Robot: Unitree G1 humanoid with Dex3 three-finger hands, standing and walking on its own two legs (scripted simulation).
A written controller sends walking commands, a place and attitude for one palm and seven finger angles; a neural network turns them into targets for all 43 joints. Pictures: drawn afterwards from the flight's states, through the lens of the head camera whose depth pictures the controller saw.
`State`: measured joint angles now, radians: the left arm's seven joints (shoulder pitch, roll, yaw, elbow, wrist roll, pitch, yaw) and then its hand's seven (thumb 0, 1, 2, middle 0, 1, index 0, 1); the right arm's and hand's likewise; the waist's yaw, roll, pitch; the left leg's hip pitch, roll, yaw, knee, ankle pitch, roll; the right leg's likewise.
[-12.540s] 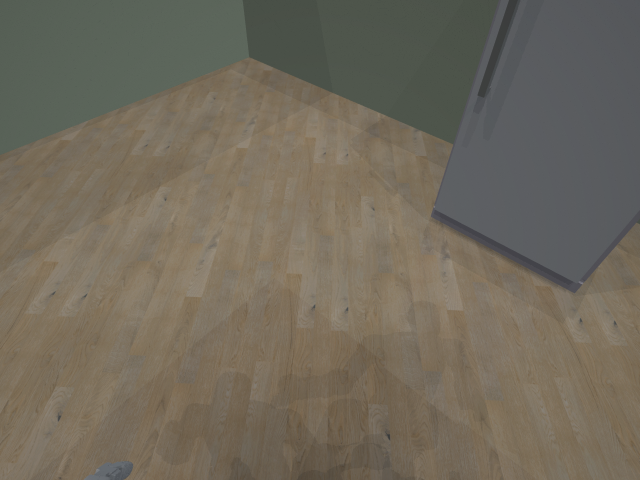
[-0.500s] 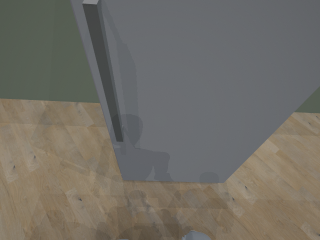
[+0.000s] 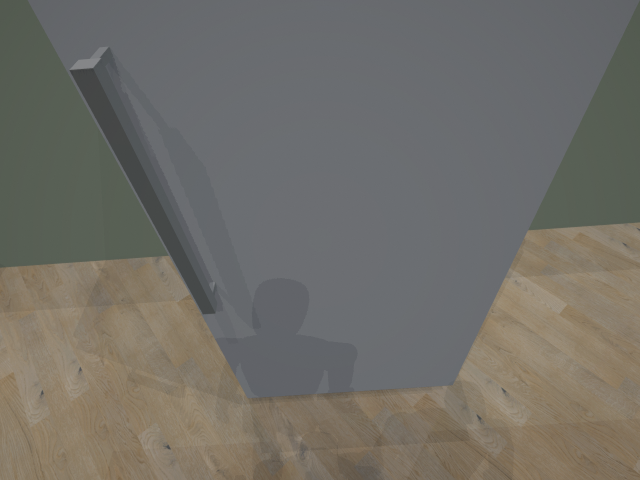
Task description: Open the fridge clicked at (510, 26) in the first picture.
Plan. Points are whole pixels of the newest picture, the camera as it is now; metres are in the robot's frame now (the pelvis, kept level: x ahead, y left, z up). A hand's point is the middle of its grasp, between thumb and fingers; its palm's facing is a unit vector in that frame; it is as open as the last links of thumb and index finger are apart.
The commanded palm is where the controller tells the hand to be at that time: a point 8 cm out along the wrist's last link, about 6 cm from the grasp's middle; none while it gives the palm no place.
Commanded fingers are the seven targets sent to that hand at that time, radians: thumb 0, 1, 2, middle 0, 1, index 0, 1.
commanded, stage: come to a stop and stand still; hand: left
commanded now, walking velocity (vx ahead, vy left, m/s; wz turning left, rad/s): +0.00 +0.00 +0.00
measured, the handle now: (170, 213) +0.44 +0.22 +0.11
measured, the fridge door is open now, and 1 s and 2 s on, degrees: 0 0 0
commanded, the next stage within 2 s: look again from close up in 0.58 s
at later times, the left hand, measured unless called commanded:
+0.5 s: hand out of the picture +0.02 +0.18 -0.16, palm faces +0.03 -0.98 -0.22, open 7.3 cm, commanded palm none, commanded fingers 0.00 0.90 0.90 -0.20 -0.30 -0.20 -0.30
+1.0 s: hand out of the picture +0.03 +0.19 -0.16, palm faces +0.03 -0.98 -0.22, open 7.4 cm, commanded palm none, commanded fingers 0.00 0.90 0.90 -0.20 -0.30 -0.20 -0.30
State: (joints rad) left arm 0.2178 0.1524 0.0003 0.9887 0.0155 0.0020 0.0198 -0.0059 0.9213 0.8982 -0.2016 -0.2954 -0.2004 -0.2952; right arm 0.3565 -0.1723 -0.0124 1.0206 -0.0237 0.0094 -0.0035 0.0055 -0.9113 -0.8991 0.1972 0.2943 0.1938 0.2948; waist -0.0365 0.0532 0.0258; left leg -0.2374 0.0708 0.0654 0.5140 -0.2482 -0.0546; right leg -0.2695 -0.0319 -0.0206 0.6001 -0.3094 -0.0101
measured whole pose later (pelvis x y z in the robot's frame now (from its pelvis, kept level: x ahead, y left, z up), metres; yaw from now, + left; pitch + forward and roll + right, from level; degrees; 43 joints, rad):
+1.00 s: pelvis +0.02 +0.01 +0.01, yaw +1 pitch -1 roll +1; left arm 0.25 0.16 0.01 1.11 0.02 -0.01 0.02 0.00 0.91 0.90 -0.20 -0.29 -0.20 -0.29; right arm 0.28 -0.15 0.00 1.12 -0.02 -0.02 -0.02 0.00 -0.91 -0.90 0.20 0.29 0.19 0.29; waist 0.00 0.01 0.05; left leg -0.16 0.07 0.06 0.43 -0.24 -0.05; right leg -0.18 -0.03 -0.03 0.50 -0.29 0.00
